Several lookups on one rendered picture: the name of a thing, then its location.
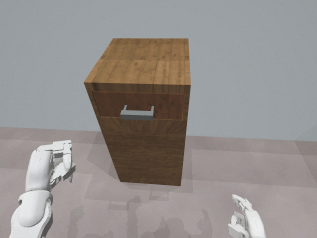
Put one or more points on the drawer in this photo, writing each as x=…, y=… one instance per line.
x=166, y=105

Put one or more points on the robot right hand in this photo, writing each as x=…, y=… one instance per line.
x=250, y=225

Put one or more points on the cabinet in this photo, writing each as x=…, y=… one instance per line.
x=144, y=151

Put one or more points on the robot left hand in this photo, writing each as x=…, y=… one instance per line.
x=42, y=164

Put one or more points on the handle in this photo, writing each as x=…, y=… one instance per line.
x=137, y=114

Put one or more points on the left robot forearm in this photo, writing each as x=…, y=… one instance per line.
x=34, y=217

